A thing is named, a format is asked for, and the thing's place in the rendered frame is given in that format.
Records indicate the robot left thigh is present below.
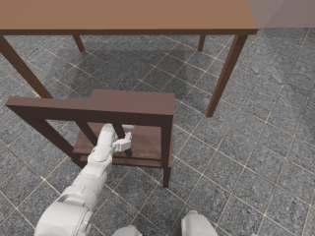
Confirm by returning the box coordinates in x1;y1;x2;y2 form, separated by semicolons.
112;226;143;236

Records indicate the robot thigh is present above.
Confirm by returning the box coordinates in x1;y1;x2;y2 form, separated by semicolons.
112;226;143;236
181;213;218;236

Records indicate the table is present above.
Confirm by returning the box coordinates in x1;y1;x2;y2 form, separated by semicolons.
0;0;259;118

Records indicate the robot left hand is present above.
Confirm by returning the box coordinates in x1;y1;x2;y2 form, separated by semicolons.
96;123;135;152

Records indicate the robot left forearm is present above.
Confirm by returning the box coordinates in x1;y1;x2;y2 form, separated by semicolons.
33;145;113;236

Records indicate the chair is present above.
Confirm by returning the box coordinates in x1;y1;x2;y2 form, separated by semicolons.
5;88;175;189

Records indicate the robot right thigh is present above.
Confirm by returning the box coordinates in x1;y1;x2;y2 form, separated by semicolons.
181;213;218;236

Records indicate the robot left upper arm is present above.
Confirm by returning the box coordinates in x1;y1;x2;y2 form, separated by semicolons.
35;202;94;236

